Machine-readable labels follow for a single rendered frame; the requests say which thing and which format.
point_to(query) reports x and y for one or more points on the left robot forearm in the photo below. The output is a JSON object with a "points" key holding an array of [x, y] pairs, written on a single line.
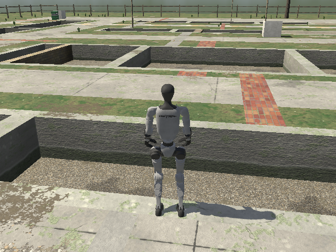
{"points": [[147, 137]]}

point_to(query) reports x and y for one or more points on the robot left foot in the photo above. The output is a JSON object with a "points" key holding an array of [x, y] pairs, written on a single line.
{"points": [[158, 211]]}

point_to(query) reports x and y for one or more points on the right robot upper arm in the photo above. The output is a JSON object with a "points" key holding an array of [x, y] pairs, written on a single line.
{"points": [[186, 120]]}

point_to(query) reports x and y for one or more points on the right robot hand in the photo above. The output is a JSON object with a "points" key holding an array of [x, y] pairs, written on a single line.
{"points": [[185, 144]]}

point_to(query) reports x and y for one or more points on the left robot upper arm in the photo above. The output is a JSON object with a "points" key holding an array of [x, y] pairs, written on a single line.
{"points": [[149, 120]]}

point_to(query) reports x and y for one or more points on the robot left thigh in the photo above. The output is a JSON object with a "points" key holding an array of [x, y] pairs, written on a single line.
{"points": [[157, 162]]}

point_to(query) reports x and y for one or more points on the left robot hand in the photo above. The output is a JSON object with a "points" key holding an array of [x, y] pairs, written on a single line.
{"points": [[147, 143]]}

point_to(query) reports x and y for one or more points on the right robot forearm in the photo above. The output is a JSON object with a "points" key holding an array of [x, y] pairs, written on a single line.
{"points": [[188, 137]]}

